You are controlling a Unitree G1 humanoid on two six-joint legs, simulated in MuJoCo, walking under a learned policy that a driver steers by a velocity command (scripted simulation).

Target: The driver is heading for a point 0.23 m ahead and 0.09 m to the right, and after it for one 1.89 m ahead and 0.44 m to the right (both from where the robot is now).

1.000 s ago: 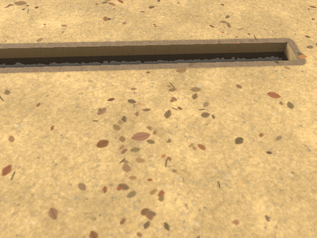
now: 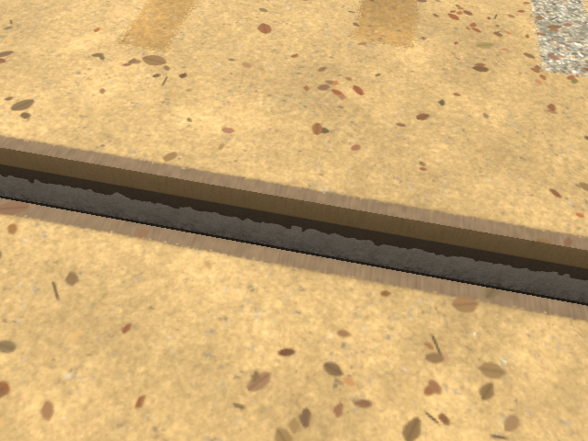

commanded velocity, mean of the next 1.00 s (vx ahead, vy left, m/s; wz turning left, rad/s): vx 0.45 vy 0.00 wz -0.38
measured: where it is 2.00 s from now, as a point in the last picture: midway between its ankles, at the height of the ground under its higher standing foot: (343, 341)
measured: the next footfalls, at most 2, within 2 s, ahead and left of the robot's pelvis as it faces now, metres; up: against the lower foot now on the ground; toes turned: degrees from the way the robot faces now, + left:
right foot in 0.36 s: +0.37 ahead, -0.15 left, +0.00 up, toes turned -15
left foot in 0.84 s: +0.71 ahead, -0.07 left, +0.00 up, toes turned -28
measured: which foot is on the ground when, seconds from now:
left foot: down 0.00-0.38, up 0.40-0.82, down 0.84-1.00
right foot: up 0.00-0.34, down 0.36-0.88, up 0.90-1.00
